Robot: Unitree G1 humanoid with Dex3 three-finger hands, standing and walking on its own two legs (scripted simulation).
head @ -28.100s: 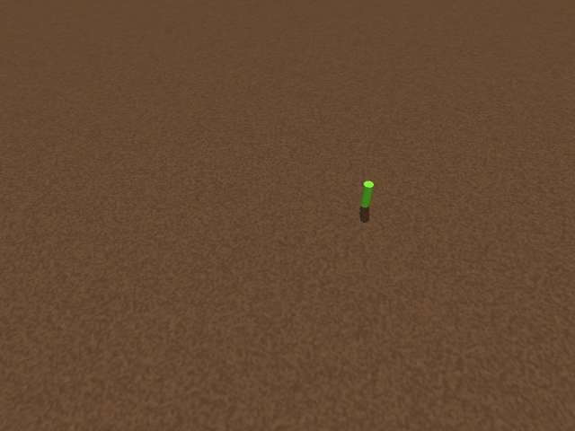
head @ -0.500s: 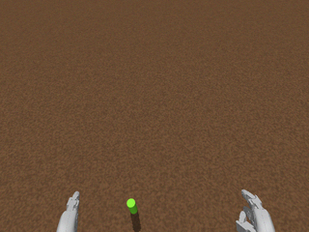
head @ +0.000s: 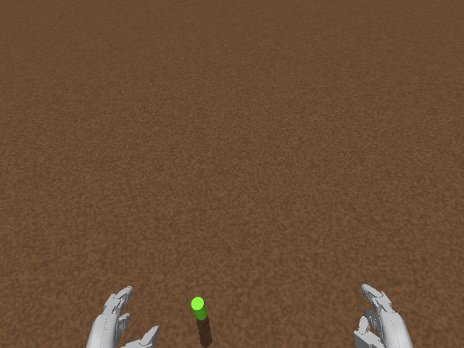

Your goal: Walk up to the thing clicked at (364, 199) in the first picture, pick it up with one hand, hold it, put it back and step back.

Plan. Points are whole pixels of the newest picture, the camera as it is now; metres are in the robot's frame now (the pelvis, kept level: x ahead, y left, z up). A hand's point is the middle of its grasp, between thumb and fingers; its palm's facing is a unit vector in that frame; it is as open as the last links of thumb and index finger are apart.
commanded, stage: stand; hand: left
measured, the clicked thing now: (199, 308) +0.38 +0.17 -0.66
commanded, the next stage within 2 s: none
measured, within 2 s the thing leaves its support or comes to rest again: neither
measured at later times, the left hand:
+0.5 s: hand out of the picture +0.04 +0.25 -0.11, palm faces +0.00 -0.94 -0.34, open 7.4 cm
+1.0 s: hand out of the picture +0.03 +0.25 -0.10, palm faces +0.00 -0.94 -0.34, open 7.4 cm
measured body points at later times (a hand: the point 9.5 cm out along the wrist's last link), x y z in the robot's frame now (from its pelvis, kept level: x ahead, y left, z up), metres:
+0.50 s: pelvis +0.00 +0.01 +0.05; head +0.01 +0.01 +0.50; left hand +0.04 +0.30 -0.09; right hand +0.07 -0.28 -0.09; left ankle +0.02 +0.13 -0.69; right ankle +0.00 -0.13 -0.69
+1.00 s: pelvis -0.02 +0.00 +0.06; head -0.01 +0.00 +0.51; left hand +0.03 +0.30 -0.08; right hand +0.05 -0.29 -0.09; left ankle +0.02 +0.13 -0.69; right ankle +0.00 -0.13 -0.69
